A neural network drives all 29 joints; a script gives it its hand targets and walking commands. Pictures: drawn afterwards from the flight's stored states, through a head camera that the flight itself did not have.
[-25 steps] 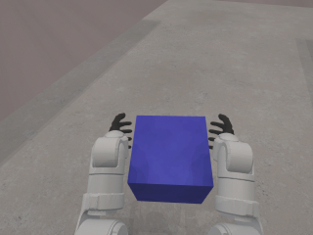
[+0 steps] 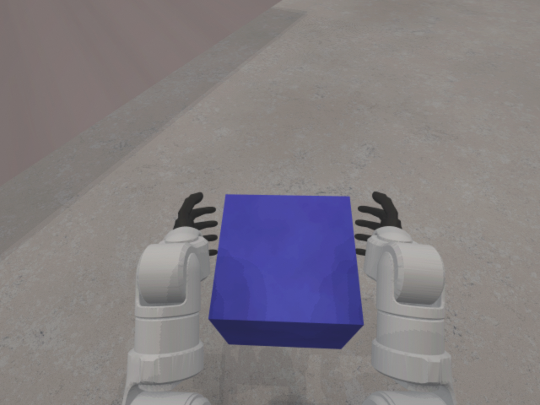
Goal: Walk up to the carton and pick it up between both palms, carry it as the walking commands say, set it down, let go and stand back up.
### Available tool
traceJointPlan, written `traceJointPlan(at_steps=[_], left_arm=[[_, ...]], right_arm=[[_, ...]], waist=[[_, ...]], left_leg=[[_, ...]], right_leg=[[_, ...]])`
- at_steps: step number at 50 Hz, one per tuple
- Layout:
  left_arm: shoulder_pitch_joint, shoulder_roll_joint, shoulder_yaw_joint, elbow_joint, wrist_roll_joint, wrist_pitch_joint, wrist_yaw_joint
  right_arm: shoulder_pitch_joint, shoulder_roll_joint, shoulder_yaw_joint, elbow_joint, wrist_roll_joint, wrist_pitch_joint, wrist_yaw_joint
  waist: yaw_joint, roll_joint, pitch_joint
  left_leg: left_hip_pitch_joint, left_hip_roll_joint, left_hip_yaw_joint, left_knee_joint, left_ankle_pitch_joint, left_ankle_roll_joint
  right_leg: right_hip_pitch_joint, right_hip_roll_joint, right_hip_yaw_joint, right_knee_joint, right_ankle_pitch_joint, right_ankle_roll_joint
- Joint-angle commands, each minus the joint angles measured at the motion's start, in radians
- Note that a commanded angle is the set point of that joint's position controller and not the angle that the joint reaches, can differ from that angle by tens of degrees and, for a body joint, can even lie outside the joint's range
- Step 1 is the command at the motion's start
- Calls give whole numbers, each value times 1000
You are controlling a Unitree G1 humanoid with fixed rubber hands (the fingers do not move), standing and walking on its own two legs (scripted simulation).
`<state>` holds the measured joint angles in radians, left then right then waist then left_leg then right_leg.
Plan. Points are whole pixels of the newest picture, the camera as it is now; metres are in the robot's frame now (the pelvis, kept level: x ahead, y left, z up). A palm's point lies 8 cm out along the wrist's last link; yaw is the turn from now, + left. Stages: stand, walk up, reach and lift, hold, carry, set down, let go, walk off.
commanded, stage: carry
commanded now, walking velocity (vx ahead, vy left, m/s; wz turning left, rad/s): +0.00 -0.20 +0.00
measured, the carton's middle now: (285, 274) +0.31 -0.01 -0.01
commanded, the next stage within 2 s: none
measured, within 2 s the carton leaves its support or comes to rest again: neither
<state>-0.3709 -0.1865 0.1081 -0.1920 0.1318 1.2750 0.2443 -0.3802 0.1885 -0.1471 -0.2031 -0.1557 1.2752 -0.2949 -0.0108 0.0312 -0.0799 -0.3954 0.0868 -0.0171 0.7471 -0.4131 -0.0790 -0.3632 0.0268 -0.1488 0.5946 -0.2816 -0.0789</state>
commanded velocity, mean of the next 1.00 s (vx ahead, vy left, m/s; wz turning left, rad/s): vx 0.00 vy -0.20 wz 0.00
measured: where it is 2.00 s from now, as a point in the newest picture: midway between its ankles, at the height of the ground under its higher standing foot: outside the picture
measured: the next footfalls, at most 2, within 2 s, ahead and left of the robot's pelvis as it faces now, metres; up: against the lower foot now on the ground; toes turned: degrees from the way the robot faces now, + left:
left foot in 0.02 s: +0.04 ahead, +0.15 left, +0.00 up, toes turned +2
right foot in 0.32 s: +0.04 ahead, -0.17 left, +0.00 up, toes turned -6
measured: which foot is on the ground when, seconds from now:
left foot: up 0.00-0.00, down 0.02-0.32, up 0.34-0.70, down 0.72-1.00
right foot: down 0.00-0.04, up 0.06-0.30, down 0.32-0.74, up 0.76-1.00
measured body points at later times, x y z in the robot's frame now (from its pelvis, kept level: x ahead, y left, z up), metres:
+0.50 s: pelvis -0.04 -0.10 +0.00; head -0.05 -0.12 +0.45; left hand +0.26 +0.02 +0.11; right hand +0.26 -0.26 +0.09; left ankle -0.08 +0.09 -0.66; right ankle +0.00 -0.16 -0.72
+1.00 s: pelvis -0.08 -0.19 +0.00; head -0.06 -0.19 +0.45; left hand +0.23 -0.06 +0.08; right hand +0.23 -0.34 +0.09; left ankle -0.06 +0.01 -0.72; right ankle -0.06 -0.31 -0.71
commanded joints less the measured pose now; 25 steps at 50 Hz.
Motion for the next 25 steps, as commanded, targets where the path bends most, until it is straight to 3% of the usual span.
traceJointPlan(at_steps=[1, 2, 3, 4, 5, 6, 7, 9, 11, 12, 13, 14, 15, 16, 17, 19, 20, 21, 25], left_arm=[[-352, -1060, -527, -109, -392, -10, -220], [-367, -1066, -540, -131, -394, -9, -223], [-409, -1080, -555, -164, -398, -16, -227], [-454, -1092, -581, -176, -417, -15, -233], [-476, -1108, -595, -175, -423, -20, -235], [-468, -1116, -602, -182, -432, -26, -238], [-462, -1111, -599, -178, -437, -28, -238], [-454, -1108, -604, -181, -443, -34, -236], [-425, -1102, -599, -176, -436, -32, -235], [-410, -1098, -594, -168, -432, -30, -235], [-393, -1092, -584, -162, -427, -29, -236], [-382, -1086, -575, -164, -421, -29, -238], [-389, -1076, -569, -174, -416, -32, -241], [-390, -1069, -566, -176, -410, -34, -243], [-383, -1063, -558, -163, -401, -30, -247], [-375, -1042, -522, -137, -380, -22, -253], [-353, -1048, -509, -129, -379, -23, -256], [-332, -1048, -495, -116, -376, -26, -258], [-302, -1045, -478, -114, -369, -35, -259]], right_arm=[[-352, 1019, 555, -97, 456, -3, 311], [-360, 1013, 549, -95, 455, -11, 314], [-360, 1053, 557, -105, 463, -20, 321], [-358, 1067, 547, -109, 451, -26, 320], [-371, 1078, 552, -113, 451, -29, 322], [-372, 1085, 560, -130, 451, -34, 322], [-359, 1084, 560, -127, 448, -36, 323], [-346, 1069, 551, -134, 437, -42, 322], [-338, 1057, 551, -147, 430, -43, 319], [-334, 1052, 555, -146, 426, -42, 316], [-329, 1046, 561, -147, 422, -41, 314], [-327, 1040, 569, -152, 421, -42, 311], [-335, 1036, 581, -168, 424, -42, 308], [-373, 1031, 602, -189, 442, -37, 309], [-398, 1042, 618, -160, 452, -28, 311], [-423, 1060, 639, -138, 456, -21, 311], [-440, 1058, 654, -168, 462, -25, 311], [-447, 1058, 666, -177, 468, -27, 311], [-457, 1069, 684, -182, 485, -22, 301]], waist=[[-22, 18, -404], [-15, 283, -363], [-4, 280, -359], [-13, 216, -329], [-11, 185, -308], [-10, 179, -308], [-11, 186, -315], [-14, 236, -337], [-14, 272, -352], [-4, 268, -360], [4, 242, -375], [6, 143, -395], [1, -63, -378], [2, -280, -336], [3, -278, -287], [11, -199, -237], [7, -220, -241], [6, -203, -255], [17, -217, -284]], left_leg=[[391, 136, -41, -323, 347, 84], [465, 372, -351, -370, 648, 178], [413, 446, -386, -356, 665, 246], [342, 389, -329, -357, 569, 255], [333, 339, -244, -359, 478, 225], [346, 304, -186, -349, 541, 207], [367, 270, -117, -315, 676, 196], [387, 255, -84, -278, 882, 179], [367, 248, -67, -260, 852, 167], [337, 239, -45, -232, 782, 152], [289, 211, -12, -187, 671, 123], [205, 168, 33, -116, 529, 82], [8, 81, 96, -7, 195, 37], [-177, 0, 154, 123, -213, 8], [-201, -1, 82, 238, -260, 23], [-160, 9, 79, 367, -133, 38], [-186, 20, 98, 359, -83, 35], [-209, 15, 105, 383, -50, 28], [-226, -15, 137, 327, -94, 13]], right_leg=[[-82, -133, 139, 36, 304, 3], [-306, -18, 77, 173, -93, 66], [-313, -30, 158, 327, -241, 71], [-268, -42, 187, 379, -226, 65], [-266, -60, 167, 359, -188, 72], [-267, -43, 130, 309, -168, 76], [-244, -29, 99, 260, -156, 82], [-191, -2, 46, 168, -174, 97], [-115, 7, 25, 63, -173, 101], [-49, 8, 14, -33, -110, 97], [45, -5, 16, -130, -38, 86], [161, -56, 90, -222, 40, 81], [267, -215, 284, -258, 271, 37], [297, -362, 437, -268, 384, -50], [228, -362, 426, -272, 338, -87], [108, -288, 321, -318, 25, -80], [159, -255, 271, -291, 30, -75], [196, -224, 230, -262, 107, -66], [258, -232, 276, -221, 332, -97]])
